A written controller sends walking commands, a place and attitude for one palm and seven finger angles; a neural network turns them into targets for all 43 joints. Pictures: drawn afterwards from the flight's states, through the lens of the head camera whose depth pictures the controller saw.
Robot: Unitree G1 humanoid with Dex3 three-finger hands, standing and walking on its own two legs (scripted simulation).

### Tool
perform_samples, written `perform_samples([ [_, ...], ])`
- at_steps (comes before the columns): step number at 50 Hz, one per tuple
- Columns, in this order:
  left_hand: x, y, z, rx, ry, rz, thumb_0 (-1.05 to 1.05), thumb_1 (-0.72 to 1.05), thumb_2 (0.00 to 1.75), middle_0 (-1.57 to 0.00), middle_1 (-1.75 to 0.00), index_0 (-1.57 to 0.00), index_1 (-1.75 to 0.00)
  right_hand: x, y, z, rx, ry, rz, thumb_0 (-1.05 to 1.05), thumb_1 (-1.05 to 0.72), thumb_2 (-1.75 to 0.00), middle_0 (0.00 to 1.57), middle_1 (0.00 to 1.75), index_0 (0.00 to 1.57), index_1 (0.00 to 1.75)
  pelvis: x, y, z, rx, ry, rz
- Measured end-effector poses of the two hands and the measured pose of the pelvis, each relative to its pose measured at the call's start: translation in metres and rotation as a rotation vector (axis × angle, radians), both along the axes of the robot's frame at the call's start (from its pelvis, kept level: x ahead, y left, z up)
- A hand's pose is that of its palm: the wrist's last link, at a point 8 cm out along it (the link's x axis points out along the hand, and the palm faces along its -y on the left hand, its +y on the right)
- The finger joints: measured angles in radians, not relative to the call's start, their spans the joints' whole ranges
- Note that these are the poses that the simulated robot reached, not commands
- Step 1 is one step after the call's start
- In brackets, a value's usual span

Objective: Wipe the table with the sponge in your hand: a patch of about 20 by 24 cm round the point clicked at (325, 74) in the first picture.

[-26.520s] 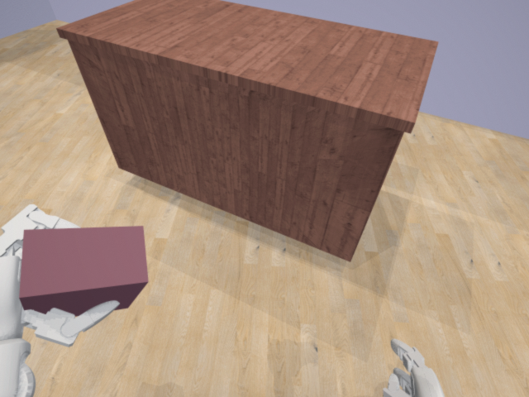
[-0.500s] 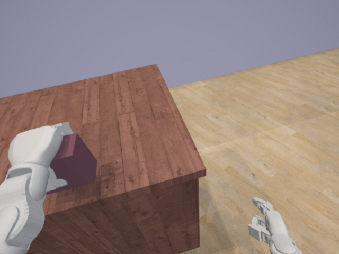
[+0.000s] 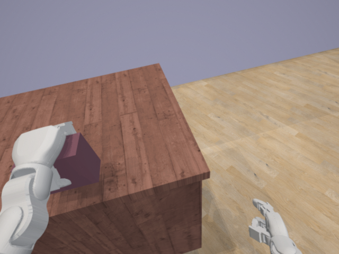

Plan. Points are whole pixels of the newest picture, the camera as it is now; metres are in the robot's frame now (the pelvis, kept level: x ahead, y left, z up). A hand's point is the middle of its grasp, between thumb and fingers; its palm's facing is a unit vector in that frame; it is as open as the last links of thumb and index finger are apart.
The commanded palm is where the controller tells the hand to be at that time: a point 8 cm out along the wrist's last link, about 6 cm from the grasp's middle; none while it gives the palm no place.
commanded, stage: move the sponge above the wiping area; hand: left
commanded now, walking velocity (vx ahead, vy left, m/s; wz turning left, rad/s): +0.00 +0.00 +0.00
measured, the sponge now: (65, 169) +0.24 +0.29 +0.11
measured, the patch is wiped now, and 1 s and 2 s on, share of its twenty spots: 0.00 0.00 0.00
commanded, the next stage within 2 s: lower the sponge onto the table in 0.66 s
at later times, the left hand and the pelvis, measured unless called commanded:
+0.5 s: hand (55, 159) +0.24 +0.29 +0.15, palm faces +0.07 -0.05 -1.00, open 10.4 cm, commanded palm +0.20 +0.29 +0.23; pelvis +0.00 +0.00 +0.00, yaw +0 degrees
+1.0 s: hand (57, 157) +0.24 +0.28 +0.15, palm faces +0.08 -0.05 -1.00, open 10.4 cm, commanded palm +0.20 +0.29 +0.23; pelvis +0.00 +0.00 +0.00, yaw +0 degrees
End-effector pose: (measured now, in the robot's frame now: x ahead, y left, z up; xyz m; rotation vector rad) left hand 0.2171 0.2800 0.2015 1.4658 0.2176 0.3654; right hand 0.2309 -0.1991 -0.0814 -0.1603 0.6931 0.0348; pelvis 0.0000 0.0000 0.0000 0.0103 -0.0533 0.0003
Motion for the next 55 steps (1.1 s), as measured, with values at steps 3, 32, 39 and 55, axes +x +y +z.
perform_samples([
  [3, 0.0, -0.003, -0.006, -0.004, 0.031, -0.006, -0.01, -0.52, 1.02, -0.7, -1.31, -0.72, -1.31, 0.003, 0.002, 0.001, -0.008, -0.005, 0.011, 0.01, -0.9, -0.9, 0.2, 0.3, 0.2, 0.3, -0.001, 0.0, 0.0, 0.0, -0.001, 0.007],
  [32, -0.005, 0.001, -0.001, 0.026, 0.051, -0.025, -0.01, -0.53, 1.02, -0.7, -1.31, -0.72, -1.31, 0.001, -0.008, 0.002, -0.041, -0.002, 0.007, 0.01, -0.9, -0.9, 0.2, 0.3, 0.2, 0.3, -0.002, -0.006, -0.001, -0.001, -0.009, 0.009],
  [39, -0.001, 0.005, 0.008, 0.033, 0.01, -0.022, -0.01, -0.53, 1.02, -0.7, -1.31, -0.72, -1.31, -0.005, -0.008, -0.001, -0.033, 0.006, 0.0, 0.01, -0.9, -0.9, 0.2, 0.3, 0.2, 0.3, -0.003, -0.006, 0.0, -0.002, -0.01, 0.009],
  [55, -0.003, 0.003, 0.006, 0.025, 0.018, -0.028, -0.01, -0.53, 1.02, -0.7, -1.31, -0.72, -1.31, -0.004, -0.001, 0.001, -0.017, -0.005, 0.008, 0.01, -0.9, -0.9, 0.2, 0.3, 0.2, 0.3, -0.005, -0.003, 0.0, -0.002, -0.007, 0.005],
])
